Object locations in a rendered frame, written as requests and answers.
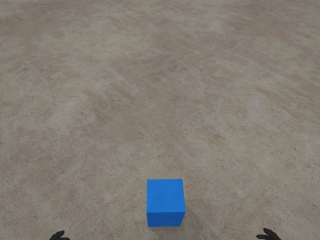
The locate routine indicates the carton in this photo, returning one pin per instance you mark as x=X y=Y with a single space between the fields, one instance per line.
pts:
x=165 y=202

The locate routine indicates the robot right hand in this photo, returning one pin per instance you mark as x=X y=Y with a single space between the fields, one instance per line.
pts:
x=270 y=235

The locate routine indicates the robot left hand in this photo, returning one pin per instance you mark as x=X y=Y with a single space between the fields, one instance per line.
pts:
x=58 y=236

